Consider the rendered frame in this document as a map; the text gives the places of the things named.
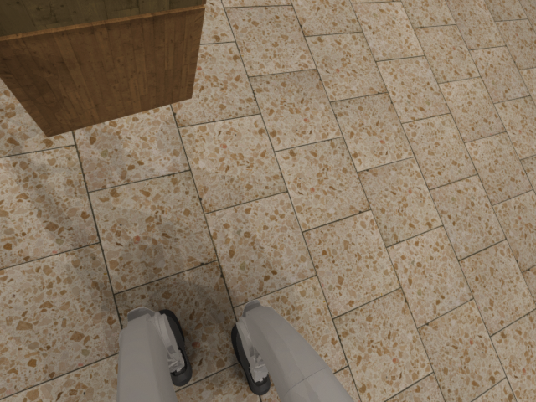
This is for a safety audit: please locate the robot left foot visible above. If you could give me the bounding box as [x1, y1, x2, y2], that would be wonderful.
[159, 309, 193, 386]

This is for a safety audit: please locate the cupboard door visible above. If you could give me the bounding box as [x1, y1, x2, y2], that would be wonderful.
[0, 0, 202, 37]

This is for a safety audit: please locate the right robot shin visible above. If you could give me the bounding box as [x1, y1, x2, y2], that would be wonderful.
[242, 299, 275, 382]

